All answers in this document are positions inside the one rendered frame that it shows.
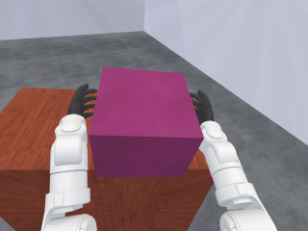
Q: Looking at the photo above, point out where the robot left upper arm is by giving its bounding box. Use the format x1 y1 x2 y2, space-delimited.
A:
43 214 97 231

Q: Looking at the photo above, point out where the robot left hand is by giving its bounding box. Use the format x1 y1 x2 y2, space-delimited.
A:
66 84 97 118

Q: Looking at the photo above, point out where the robot right hand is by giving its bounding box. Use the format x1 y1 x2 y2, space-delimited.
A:
190 90 215 125

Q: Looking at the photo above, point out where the pedestal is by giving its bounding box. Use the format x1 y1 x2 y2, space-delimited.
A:
0 88 214 231

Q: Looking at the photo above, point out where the left robot forearm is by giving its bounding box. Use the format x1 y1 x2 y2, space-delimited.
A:
40 114 90 231

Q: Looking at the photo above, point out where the robot right upper arm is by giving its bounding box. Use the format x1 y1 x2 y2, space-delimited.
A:
219 207 276 231

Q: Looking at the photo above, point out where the right robot forearm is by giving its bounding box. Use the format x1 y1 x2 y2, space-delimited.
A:
199 120 277 231

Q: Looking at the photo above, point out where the carton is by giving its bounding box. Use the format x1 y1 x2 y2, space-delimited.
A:
89 66 204 177

